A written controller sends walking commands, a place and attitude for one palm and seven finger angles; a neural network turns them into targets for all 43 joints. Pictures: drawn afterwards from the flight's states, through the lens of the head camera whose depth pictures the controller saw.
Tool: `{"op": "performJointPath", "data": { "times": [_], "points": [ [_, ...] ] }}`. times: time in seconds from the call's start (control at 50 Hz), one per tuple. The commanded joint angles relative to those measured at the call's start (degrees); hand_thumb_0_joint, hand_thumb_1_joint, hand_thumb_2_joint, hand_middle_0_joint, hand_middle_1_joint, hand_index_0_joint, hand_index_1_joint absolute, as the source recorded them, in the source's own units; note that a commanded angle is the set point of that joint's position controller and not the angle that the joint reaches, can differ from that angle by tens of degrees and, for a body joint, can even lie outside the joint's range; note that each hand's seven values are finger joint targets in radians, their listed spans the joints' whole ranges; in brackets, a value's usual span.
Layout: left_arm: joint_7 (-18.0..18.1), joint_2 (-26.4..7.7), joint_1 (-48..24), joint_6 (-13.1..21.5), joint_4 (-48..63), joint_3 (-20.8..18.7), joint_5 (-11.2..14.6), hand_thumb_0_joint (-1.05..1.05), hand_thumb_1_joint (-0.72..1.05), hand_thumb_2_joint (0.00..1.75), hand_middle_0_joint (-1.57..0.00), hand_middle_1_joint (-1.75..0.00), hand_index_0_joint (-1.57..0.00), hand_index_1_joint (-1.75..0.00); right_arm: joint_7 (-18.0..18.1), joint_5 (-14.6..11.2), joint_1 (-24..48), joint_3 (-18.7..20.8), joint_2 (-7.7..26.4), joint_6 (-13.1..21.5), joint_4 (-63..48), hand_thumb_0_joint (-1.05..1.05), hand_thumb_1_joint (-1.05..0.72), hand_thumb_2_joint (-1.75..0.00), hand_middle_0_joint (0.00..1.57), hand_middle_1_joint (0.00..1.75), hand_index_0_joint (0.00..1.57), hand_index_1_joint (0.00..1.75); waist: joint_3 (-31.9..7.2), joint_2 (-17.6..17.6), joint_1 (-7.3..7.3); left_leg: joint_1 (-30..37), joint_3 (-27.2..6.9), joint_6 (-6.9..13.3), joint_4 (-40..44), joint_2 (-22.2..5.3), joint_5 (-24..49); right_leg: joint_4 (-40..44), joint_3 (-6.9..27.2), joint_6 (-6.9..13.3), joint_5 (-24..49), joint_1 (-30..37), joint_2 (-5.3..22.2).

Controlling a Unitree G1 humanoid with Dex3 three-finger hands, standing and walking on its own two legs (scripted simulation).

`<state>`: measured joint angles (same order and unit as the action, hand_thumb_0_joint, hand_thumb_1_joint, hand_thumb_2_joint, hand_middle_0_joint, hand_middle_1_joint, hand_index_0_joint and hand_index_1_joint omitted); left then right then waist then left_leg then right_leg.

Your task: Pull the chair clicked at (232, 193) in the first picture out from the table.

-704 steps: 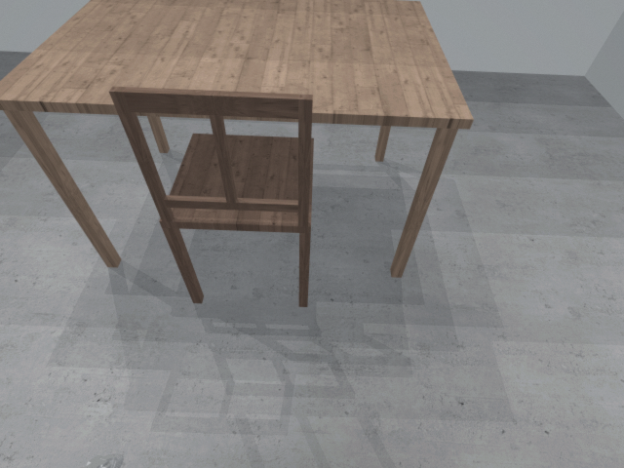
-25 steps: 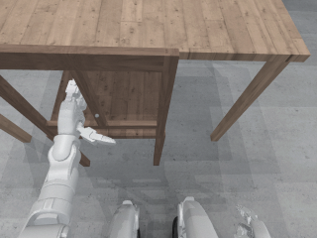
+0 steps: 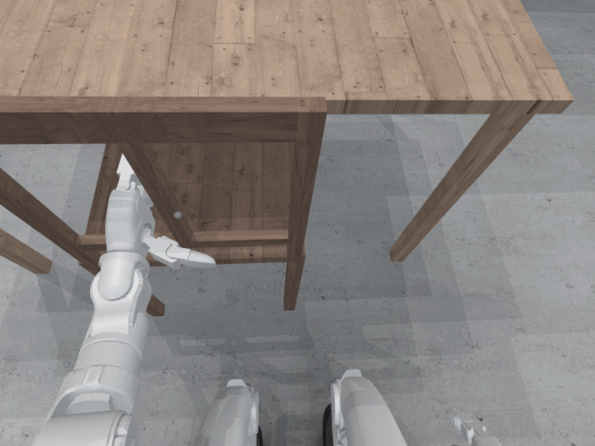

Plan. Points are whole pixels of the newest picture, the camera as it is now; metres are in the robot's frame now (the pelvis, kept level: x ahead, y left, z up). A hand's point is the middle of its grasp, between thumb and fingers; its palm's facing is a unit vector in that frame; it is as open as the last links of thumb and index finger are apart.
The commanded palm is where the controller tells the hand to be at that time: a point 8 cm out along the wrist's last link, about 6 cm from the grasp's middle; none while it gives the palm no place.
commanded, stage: push the fingers through the gap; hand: left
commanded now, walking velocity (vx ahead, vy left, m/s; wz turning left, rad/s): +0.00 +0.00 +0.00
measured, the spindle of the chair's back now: (163, 198) +0.44 +0.18 +0.01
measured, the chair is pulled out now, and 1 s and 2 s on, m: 0.00 0.00 0.05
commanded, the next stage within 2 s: hook a spindle and tug to test in 0.06 s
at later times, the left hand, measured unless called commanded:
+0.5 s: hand (178, 216) +0.40 +0.15 +0.02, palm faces +0.04 -1.00 -0.02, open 15.6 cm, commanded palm +0.38 +0.20 +0.02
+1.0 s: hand (176, 210) +0.41 +0.16 +0.02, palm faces +0.06 -1.00 -0.02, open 6.2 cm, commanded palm +0.39 +0.19 +0.02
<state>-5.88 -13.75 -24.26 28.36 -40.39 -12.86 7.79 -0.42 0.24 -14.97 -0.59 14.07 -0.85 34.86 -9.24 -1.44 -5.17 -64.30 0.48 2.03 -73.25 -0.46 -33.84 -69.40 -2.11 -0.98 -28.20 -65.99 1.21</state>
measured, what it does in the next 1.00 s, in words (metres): stands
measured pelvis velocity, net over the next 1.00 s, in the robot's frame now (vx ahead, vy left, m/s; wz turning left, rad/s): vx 0.00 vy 0.00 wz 0.02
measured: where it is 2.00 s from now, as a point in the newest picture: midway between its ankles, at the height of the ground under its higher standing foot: outside the picture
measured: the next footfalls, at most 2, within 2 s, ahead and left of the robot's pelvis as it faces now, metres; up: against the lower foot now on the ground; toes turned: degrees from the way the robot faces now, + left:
none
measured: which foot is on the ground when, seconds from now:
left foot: down 0.00-1.00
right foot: down 0.00-1.00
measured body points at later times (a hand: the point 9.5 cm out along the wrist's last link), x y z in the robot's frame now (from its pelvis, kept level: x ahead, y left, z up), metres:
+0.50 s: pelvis -0.01 -0.01 +0.00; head +0.12 +0.01 +0.43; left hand +0.40 +0.21 +0.02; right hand +0.11 -0.26 -0.12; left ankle +0.00 +0.09 -0.62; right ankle +0.04 -0.13 -0.62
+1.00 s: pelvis +0.00 +0.00 +0.00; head +0.13 +0.01 +0.43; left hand +0.40 +0.21 +0.02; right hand +0.10 -0.26 -0.12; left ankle +0.00 +0.10 -0.62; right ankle +0.04 -0.13 -0.62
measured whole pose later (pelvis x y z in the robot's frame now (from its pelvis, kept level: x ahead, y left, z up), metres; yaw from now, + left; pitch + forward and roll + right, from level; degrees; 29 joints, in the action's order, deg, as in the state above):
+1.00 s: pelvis +0.00 +0.00 +0.00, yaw +1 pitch +25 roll -2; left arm -4.1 -13.6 -27.6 29.2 -42.9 -11.0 8.2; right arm -0.5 0.2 -14.5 0.1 14.4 -1.0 35.5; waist -9.2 -1.6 -4.1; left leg -65.1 -0.7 1.6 -73.7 0.1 -33.3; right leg -69.8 -3.2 -0.5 -28.2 -66.2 1.7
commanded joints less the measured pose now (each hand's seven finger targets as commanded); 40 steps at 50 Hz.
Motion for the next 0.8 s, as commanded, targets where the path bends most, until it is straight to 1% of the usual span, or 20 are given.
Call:
{"op": "performJointPath", "data": {
  "times": [0.0, 0.02, 0.06, 0.08, 0.14, 0.16, 0.18, 0.22, 0.24, 0.28, 0.32, 0.34, 0.44, 0.5, 0.56, 0.62, 0.64, 0.7, 0.74, 0.78],
  "points": [
    [0.8, -10.1, -19.6, 5.6, 13.8, -2.0, 0.0, 0.0, -0.5, 0.3, -0.06, -0.08, -0.06, -0.08, 0.6, 0.5, -3.5, 3.6, 9.3, 2.3, -5.2, 0.0, -0.9, -0.9, 0.2, 0.3, 0.2, 0.3, -26.8, -4.3, -0.75, 17.1, -2.9, -2.3, 9.6, 0.1, 24.3, 5.8, -0.4, 2.7, 15.7, 14.8, -1.4],
    [0.5, -8.5, -18.8, 5.5, 13.6, -1.0, 0.2, 0.0, -0.5, 0.3, -0.06, -0.08, -0.06, -0.08, 0.5, 0.4, -3.6, 3.7, 9.2, 2.3, -5.1, 0.0, -0.9, -0.9, 0.2, 0.3, 0.2, 0.3, -27.3, -4.3, -0.83, 18.2, -3.0, -2.4, 9.6, 0.0, 24.9, 6.0, -0.5, 2.6, 15.8, 14.5, -1.5],
    [0.1, -8.3, -16.2, 5.1, 13.2, -1.0, 0.6, 0.0, -0.5, 0.3, -0.06, -0.08, -0.06, -0.08, 0.4, 0.3, -3.4, 3.8, 9.2, 2.2, -5.2, 0.0, -0.9, -0.9, 0.2, 0.3, 0.2, 0.3, -27.6, -3.1, -0.42, 18.1, -2.8, -2.4, 9.5, -0.1, 26.3, 6.0, -0.5, 2.6, 17.2, 15.6, -1.5],
    [-0.1, -7.7, -15.2, 4.7, 12.9, -0.6, 0.6, 0.0, -0.5, 0.3, -0.06, -0.08, -0.06, -0.08, 0.3, 0.3, -3.3, 3.8, 9.2, 2.2, -5.4, 0.0, -0.9, -0.9, 0.2, 0.3, 0.2, 0.3, -27.6, -3.6, -0.22, 17.9, -2.8, -2.5, 9.6, 0.0, 26.1, 6.0, -0.5, 2.7, 17.2, 15.8, -1.4],
    [-0.5, -7.5, -13.9, 3.5, 10.9, -0.5, 0.7, 0.0, -0.5, 0.3, -0.06, -0.08, -0.06, -0.08, 0.3, 0.0, -3.0, 3.7, 9.2, 1.8, -5.7, 0.0, -0.9, -0.9, 0.2, 0.3, 0.2, 0.3, -25.5, -1.1, -0.36, 15.3, -2.5, -2.1, 9.8, 0.2, 23.8, 6.4, -0.4, 2.5, 16.4, 16.4, -1.4],
    [-0.4, -6.9, -15.9, 3.4, 11.2, 0.1, 0.8, 0.0, -0.5, 0.3, -0.08, -0.13, -0.08, -0.13, 0.3, -0.1, -2.8, 3.6, 9.1, 1.8, -5.7, 0.0, -0.9, -0.9, 0.2, 0.3, 0.2, 0.3, -24.4, -0.7, -1.01, 14.4, -2.6, -1.9, 9.8, 0.3, 22.5, 6.6, -0.4, 2.4, 15.7, 16.1, -1.4],
    [-0.3, -7.5, -15.9, 3.4, 11.4, -0.7, 0.9, 0.0, -0.5, 0.3, -0.1, -0.19, -0.1, -0.19, 0.4, -0.1, -2.7, 3.6, 9.1, 1.8, -5.8, 0.0, -0.9, -0.9, 0.2, 0.3, 0.2, 0.3, -24.1, -0.9, -0.56, 13.8, -2.3, -1.8, 9.9, 0.5, 21.2, 7.0, -0.1, 2.5, 15.1, 16.7, -1.3],
    [0.1, -9.9, -16.0, 4.1, 13.0, -2.7, 0.8, 0.0, -0.5, 0.3, -0.13, -0.3, -0.13, -0.3, 0.6, 0.1, -2.5, 3.6, 9.1, 1.9, -6.1, 0.0, -0.9, -0.9, 0.2, 0.3, 0.2, 0.3, -26.7, -0.8, 0.19, 13.8, -2.1, -1.7, 9.5, 0.6, 21.9, 6.4, 0.3, 2.5, 16.2, 18.2, -1.2],
    [0.1, -8.4, -15.4, 4.2, 12.6, -1.5, 0.8, 0.0, -0.5, 0.3, -0.15, -0.35, -0.15, -0.35, 0.6, 0.0, -2.2, 3.5, 8.7, 2.0, -6.3, 0.0, -0.9, -0.9, 0.2, 0.3, 0.2, 0.3, -26.0, -1.0, -0.07, 13.7, -1.9, -1.7, 9.5, 0.7, 21.4, 6.7, 0.3, 2.5, 16.0, 18.0, -1.3],
    [0.1, -8.0, -18.5, 4.8, 13.3, -0.6, 0.6, 0.0, -0.5, 0.3, -0.18, -0.46, -0.18, -0.46, 0.7, 0.1, -2.1, 3.5, 8.8, 2.2, -5.8, 0.0, -0.9, -0.9, 0.2, 0.3, 0.2, 0.3, -25.2, -1.5, -0.94, 13.8, -2.1, -1.7, 9.3, 0.6, 20.6, 6.6, 0.2, 2.4, 15.0, 16.5, -1.2],
    [0.2, -8.3, -19.1, 5.1, 13.3, -0.5, 0.2, 0.0, -0.5, 0.3, -0.22, -0.57, -0.22, -0.57, 0.8, 0.2, -2.3, 3.6, 9.0, 2.3, -5.6, 0.0, -0.9, -0.9, 0.2, 0.3, 0.2, 0.3, -25.9, -1.9, -1.01, 15.0, -2.5, -1.8, 9.2, 0.4, 21.4, 6.3, 0.1, 2.5, 14.8, 15.5, -1.3],
    [0.2, -7.5, -18.8, 5.2, 14.0, 0.2, 0.3, 0.0, -0.5, 0.3, -0.24, -0.63, -0.24, -0.63, 0.8, 0.2, -2.2, 3.7, 9.0, 2.4, -5.7, 0.0, -0.9, -0.9, 0.2, 0.3, 0.2, 0.3, -26.7, -3.5, -0.74, 16.3, -2.7, -2.1, 9.3, 0.4, 22.0, 6.2, 0.0, 2.6, 14.8, 15.0, -1.2],
    [0.5, -6.2, -19.1, 3.8, 11.6, 1.3, 0.0, 0.0, -0.5, 0.3, -0.32, -0.9, -0.32, -0.9, 0.6, 0.1, -2.4, 3.6, 9.2, 2.1, -5.4, 0.0, -0.9, -0.9, 0.2, 0.3, 0.2, 0.3, -25.6, -2.6, -1.12, 15.8, -3.0, -2.1, 9.6, 0.4, 20.7, 6.4, -0.4, 2.6, 13.2, 14.0, -1.2],
    [0.8, -6.9, -19.9, 3.8, 10.8, 1.1, -0.6, 0.0, -0.33, 0.37, -0.38, -1.07, -0.38, -1.07, 0.7, 0.2, -2.8, 3.7, 9.3, 2.2, -5.3, 0.0, -0.9, -0.9, 0.2, 0.3, 0.2, 0.3, -25.0, -1.3, -1.59, 14.8, -3.0, -1.8, 9.5, 0.4, 19.8, 6.8, -0.2, 2.6, 13.1, 14.3, -1.3],
    [0.5, -5.4, -20.1, 3.9, 11.6, 2.6, -0.5, 0.0, -0.16, 0.44, -0.43, -1.23, -0.43, -1.23, 0.5, 0.1, -2.8, 3.7, 9.2, 2.2, -5.4, 0.0, -0.9, -0.9, 0.2, 0.3, 0.2, 0.3, -26.4, -3.0, -1.23, 16.2, -2.9, -1.9, 9.7, 0.5, 20.4, 6.9, -0.2, 2.7, 13.2, 14.4, -1.2],
    [0.6, -4.8, -22.5, 4.1, 10.4, 3.6, -0.8, 0.0, 0.0, 0.52, -0.48, -1.4, -0.48, -1.4, 0.6, 0.1, -3.1, 3.7, 9.3, 2.2, -4.8, 0.0, -0.9, -0.9, 0.2, 0.3, 0.2, 0.3, -24.6, -1.9, -2.17, 15.9, -3.4, -1.8, 9.9, 0.4, 19.0, 7.1, -0.5, 2.7, 11.6, 12.8, -1.3],
    [0.6, -3.9, -22.3, 4.1, 10.5, 4.2, -0.7, 0.0, 0.06, 0.54, -0.5, -1.45, -0.5, -1.45, 0.5, 0.2, -3.1, 3.8, 9.2, 2.3, -4.9, 0.0, -0.9, -0.9, 0.2, 0.3, 0.2, 0.3, -25.5, -2.1, -2.12, 16.1, -3.2, -1.7, 9.8, 0.5, 18.9, 7.3, -0.4, 2.7, 11.6, 13.4, -1.2],
    [0.6, -5.8, -21.6, 4.2, 9.4, 2.5, -0.6, 0.0, 0.23, 0.61, -0.5, -1.45, -0.5, -1.45, 0.6, 0.2, -3.5, 3.9, 9.5, 2.3, -4.7, 0.0, -0.9, -0.9, 0.2, 0.3, 0.2, 0.3, -25.9, -0.5, -1.97, 14.6, -2.9, -1.4, 9.4, 0.6, 18.6, 7.3, -0.1, 2.6, 12.1, 14.6, -1.4],
    [0.1, -4.4, -22.0, 4.4, 10.1, 4.1, -0.8, 0.0, 0.34, 0.66, -0.5, -1.45, -0.5, -1.45, 0.5, 0.1, -3.5, 3.9, 9.3, 2.2, -4.6, 0.0, -0.9, -0.9, 0.2, 0.3, 0.2, 0.3, -26.0, -2.7, -2.06, 16.4, -3.1, -1.8, 9.8, 0.5, 20.0, 7.2, -0.4, 2.7, 12.8, 13.7, -1.2],
    [-0.1, -4.0, -21.0, 4.2, 10.0, 4.2, -0.5, 0.0, 0.45, 0.71, -0.5, -1.45, -0.5, -1.45, 0.4, 0.1, -3.5, 4.0, 9.3, 2.1, -4.6, 0.0, -0.9, -0.9, 0.2, 0.3, 0.2, 0.3, -26.1, -2.2, -1.89, 16.7, -3.1, -1.7, 9.8, 0.4, 19.9, 7.5, -0.4, 2.7, 12.5, 13.8, -1.3]
  ]
}}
